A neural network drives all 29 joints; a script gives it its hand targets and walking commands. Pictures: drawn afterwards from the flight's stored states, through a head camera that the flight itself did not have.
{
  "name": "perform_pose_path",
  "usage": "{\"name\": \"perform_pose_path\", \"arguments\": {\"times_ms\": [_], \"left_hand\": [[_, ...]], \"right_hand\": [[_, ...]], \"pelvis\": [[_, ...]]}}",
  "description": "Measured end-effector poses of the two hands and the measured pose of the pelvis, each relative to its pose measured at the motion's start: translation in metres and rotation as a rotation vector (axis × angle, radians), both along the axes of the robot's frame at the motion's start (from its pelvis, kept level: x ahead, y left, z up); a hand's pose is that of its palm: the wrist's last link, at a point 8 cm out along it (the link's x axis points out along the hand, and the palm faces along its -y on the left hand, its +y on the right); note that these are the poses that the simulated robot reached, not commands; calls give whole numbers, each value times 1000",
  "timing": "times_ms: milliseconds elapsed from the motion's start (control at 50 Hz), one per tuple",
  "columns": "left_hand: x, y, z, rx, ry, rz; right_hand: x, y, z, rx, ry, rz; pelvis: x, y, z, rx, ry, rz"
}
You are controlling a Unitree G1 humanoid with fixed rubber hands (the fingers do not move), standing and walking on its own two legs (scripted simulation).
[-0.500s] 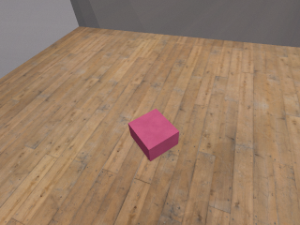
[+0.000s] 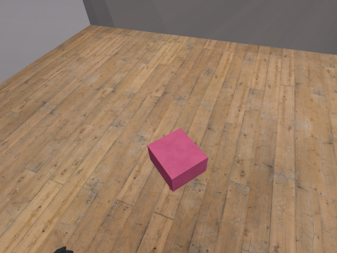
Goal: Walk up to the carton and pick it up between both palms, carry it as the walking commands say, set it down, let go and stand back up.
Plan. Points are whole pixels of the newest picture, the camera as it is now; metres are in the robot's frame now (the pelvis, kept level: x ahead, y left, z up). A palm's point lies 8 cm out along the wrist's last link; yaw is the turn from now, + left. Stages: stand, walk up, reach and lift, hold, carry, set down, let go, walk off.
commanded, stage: walk up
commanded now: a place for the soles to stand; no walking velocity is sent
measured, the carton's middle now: (176, 158) +0.81 -0.01 -0.66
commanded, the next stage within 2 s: none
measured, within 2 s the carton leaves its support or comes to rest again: neither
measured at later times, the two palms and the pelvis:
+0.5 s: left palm (45, 247) +0.18 +0.33 -0.07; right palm (309, 251) +0.16 -0.29 -0.08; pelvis +0.09 +0.02 +0.00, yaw +1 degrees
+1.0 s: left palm (56, 217) +0.26 +0.33 -0.08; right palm (291, 212) +0.25 -0.29 -0.08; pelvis +0.17 +0.03 +0.00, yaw +1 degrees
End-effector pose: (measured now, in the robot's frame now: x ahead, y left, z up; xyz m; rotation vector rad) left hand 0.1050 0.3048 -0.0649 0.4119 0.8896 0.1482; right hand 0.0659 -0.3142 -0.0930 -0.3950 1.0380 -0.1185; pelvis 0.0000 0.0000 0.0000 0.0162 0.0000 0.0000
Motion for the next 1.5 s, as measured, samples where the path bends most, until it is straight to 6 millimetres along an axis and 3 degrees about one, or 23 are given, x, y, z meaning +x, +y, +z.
{"name": "perform_pose_path", "arguments": {"times_ms": [60,180,360,460,660,760,980,1100,1200,1320,1500], "left_hand": [[8,-7,-1,9,6,-4],[22,-6,9,12,19,5],[44,20,-7,-22,56,31],[66,25,-9,-32,44,32],[107,3,-10,-8,30,7],[120,2,-1,-3,31,13],[147,26,-17,-43,69,39],[173,25,-19,-50,49,32],[187,13,-20,-30,39,15],[195,8,-14,-20,24,17],[202,10,-22,-34,41,25]], "right_hand": [[7,-5,-7,15,9,-22],[36,-5,3,18,-8,-16],[80,18,12,-17,-10,30],[92,23,16,-37,-16,26],[109,2,-4,-14,17,-16],[131,1,3,-6,6,-18],[179,25,15,-48,-9,23],[191,22,17,-69,-12,14],[193,10,2,-52,-2,-9],[199,10,-2,-33,6,-30],[209,12,1,-49,-13,-25]], "pelvis": [[11,-8,-3,-8,-12,-11],[35,-8,7,-7,-20,-8],[67,19,4,-15,12,18],[85,26,5,-21,2,19],[115,3,-5,-11,-4,-5],[135,1,3,-8,-19,-3],[171,27,1,-23,8,21],[185,27,0,-24,6,17],[192,15,-8,-10,-3,1],[200,9,-5,-6,-17,2],[207,13,-8,-9,-21,3]]}}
